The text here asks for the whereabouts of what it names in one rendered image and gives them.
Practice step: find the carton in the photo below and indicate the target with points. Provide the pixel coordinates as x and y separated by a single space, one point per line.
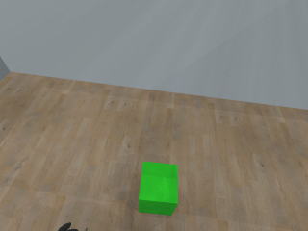
158 189

